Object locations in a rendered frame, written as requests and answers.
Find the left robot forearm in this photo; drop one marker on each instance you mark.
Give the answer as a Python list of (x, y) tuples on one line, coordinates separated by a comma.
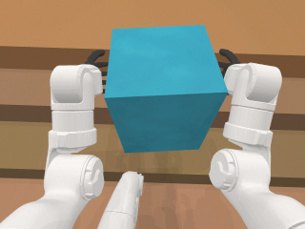
[(73, 89)]

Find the right robot forearm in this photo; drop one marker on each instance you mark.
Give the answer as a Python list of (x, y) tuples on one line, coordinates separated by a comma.
[(255, 88)]

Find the robot right hand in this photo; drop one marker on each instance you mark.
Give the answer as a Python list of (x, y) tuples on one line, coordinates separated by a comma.
[(231, 57)]

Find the robot right upper arm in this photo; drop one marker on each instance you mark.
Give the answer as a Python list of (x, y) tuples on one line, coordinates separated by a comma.
[(244, 178)]

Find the carton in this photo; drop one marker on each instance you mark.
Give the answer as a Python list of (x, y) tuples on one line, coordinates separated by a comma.
[(164, 87)]

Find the robot left hand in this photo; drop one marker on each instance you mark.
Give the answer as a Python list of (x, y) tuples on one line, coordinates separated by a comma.
[(92, 58)]

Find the robot left shin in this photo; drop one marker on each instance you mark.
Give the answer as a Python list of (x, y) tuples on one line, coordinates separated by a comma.
[(135, 211)]

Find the left robot thigh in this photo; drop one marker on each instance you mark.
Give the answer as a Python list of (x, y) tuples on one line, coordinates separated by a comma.
[(119, 213)]

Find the robot left upper arm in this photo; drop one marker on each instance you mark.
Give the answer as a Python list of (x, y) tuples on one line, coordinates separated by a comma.
[(71, 181)]

